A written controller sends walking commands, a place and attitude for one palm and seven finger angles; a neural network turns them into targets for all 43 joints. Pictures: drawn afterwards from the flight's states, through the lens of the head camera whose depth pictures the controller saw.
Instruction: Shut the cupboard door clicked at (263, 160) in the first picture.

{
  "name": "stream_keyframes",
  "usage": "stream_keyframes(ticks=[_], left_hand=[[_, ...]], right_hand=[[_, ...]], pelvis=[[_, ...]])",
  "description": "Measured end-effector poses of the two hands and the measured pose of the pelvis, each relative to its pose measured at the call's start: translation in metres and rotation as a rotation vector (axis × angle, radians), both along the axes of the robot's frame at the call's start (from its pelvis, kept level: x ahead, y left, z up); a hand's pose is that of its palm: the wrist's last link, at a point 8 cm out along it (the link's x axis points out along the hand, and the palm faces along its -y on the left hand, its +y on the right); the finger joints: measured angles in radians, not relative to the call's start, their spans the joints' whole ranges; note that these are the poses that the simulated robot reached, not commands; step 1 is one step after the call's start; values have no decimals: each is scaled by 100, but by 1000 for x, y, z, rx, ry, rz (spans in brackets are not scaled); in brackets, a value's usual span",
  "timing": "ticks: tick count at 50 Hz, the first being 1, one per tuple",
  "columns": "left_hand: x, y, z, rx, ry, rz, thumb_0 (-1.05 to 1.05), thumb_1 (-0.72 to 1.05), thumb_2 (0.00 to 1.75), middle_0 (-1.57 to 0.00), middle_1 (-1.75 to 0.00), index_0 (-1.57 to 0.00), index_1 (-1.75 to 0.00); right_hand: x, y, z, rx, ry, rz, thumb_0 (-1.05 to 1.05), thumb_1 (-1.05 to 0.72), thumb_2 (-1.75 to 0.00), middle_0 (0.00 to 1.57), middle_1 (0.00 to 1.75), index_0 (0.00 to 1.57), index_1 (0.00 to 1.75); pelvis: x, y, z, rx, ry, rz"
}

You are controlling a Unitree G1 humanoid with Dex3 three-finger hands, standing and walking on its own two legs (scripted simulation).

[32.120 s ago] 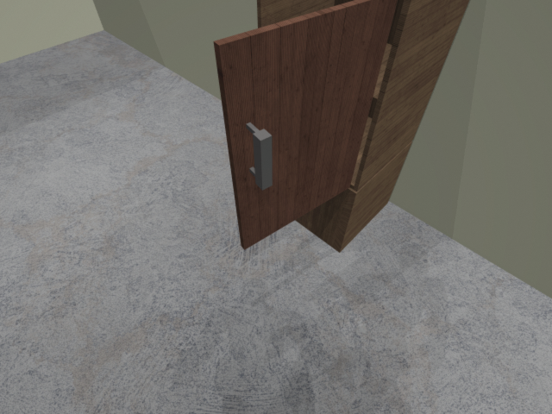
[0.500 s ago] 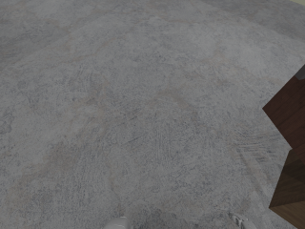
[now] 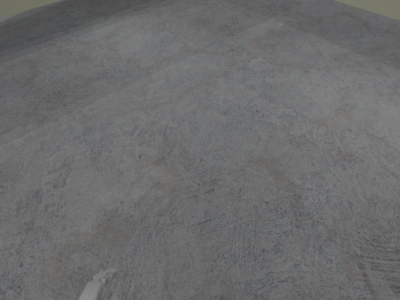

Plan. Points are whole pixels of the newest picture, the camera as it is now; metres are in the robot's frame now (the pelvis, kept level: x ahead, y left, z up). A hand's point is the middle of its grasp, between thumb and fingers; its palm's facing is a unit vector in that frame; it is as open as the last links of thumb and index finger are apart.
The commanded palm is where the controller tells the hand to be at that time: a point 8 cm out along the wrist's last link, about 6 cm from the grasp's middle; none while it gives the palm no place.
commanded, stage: walk to a spot facing it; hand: left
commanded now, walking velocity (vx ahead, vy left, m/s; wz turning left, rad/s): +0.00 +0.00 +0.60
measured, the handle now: out of the picture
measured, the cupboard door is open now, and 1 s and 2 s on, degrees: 55 55 55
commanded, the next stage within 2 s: turn to face it in 0.22 s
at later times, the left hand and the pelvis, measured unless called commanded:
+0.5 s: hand out of the picture +0.09 +0.25 -0.19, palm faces +0.29 -0.93 -0.23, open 7.4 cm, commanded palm none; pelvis +0.12 +0.05 -0.01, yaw +14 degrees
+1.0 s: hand (113, 263) +0.23 +0.23 -0.16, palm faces +0.01 -0.97 -0.25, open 7.4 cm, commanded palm none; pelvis +0.17 +0.03 +0.00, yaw -3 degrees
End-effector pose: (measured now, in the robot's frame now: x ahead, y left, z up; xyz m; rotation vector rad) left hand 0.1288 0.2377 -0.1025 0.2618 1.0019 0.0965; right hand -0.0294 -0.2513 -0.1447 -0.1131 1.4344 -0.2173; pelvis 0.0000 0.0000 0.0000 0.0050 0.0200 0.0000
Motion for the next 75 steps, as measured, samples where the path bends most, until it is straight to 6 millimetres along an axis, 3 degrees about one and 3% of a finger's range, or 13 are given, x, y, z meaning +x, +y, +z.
stream_keyframes(ticks=[4, 8, 16, 19, 24, 29, 34, 44, 50, 56, 63, 69, 75], left_hand=[[-22, -5, -2, -16, 83, 108, 1, 91, 90, -20, -30, -20, -30], [-49, -3, -11, -30, 188, 217, 1, 92, 90, -20, -30, -20, -30], [-100, 23, -48, -80, 377, 401, 1, 92, 90, -20, -30, -20, -30], [-101, 41, -63, -82, 414, 441, 1, 91, 90, -20, -30, -20, -30], [-66, 60, -54, -74, 358, 435, 1, 91, 90, -20, -30, -20, -30], [-25, 61, -41, -99, 295, 388, 1, 91, 90, -20, -30, -20, -30], [8, 55, -35, -112, 282, 326, 1, 91, 90, -20, -30, -20, -30], [76, 39, -33, -36, 233, 165, 1, 91, 90, -20, -30, -20, -30], [96, 38, -21, -6, 235, 109, 1, 91, 90, -20, -30, -20, -30], [117, 50, -21, -6, 239, 38, 1, 91, 90, -20, -30, -20, -30], [151, 81, -41, -22, 237, -40, 1, 91, 90, -20, -30, -20, -30], [190, 87, -29, -20, 203, -135, 1, 91, 90, -20, -30, -20, -30], [219, 68, -17, -5, 178, -237, 1, 91, 90, -20, -30, -20, -30]], right_hand=[[61, -9, 10, 4, -37, 72, 1, -91, -90, 20, 29, 20, 30], [133, -4, 17, 4, -90, 172, 1, -91, -90, 19, 29, 20, 30], [282, 49, 15, -25, -234, 420, 1, -91, -90, 19, 29, 20, 30], [321, 70, 15, -49, -314, 467, 1, -91, -90, 19, 29, 20, 30], [346, 98, 32, -57, -367, 486, 1, -91, -90, 20, 29, 20, 30], [343, 118, 39, -12, -370, 441, 1, -91, -90, 20, 29, 20, 30], [322, 115, 31, 22, -325, 341, 1, -91, -90, 20, 30, 21, 30], [258, 39, -2, -32, -186, 93, 0, -91, -90, 20, 30, 21, 30], [230, 18, 11, -74, -113, 23, 1, -91, -90, 20, 29, 20, 30], [230, 29, 23, -91, -153, -22, 1, -91, -90, 19, 29, 20, 30], [235, 66, 26, -125, -251, -67, 1, -91, -90, 20, 29, 20, 30], [205, 91, 37, -115, -222, -123, 1, -91, -90, 20, 30, 20, 30], [166, 95, 32, -99, -177, -230, 1, -90, -90, 20, 30, 21, 30]], pelvis=[[27, -5, 10, 15, 0, 68], [50, -4, 12, 17, 0, 136], [97, 25, -11, -13, -11, 244], [109, 38, -22, -18, -18, 261], [122, 49, -9, -19, -33, 242], [135, 57, 4, -35, -41, 207], [147, 56, 7, -39, -45, 145], [163, 35, -9, -15, -28, 5], [166, 33, 3, -3, -12, -49], [169, 45, 7, 4, -6, -112], [173, 78, -5, -16, -7, -204], [173, 86, 7, -37, -16, -283], [169, 85, 10, -39, -9, -363]])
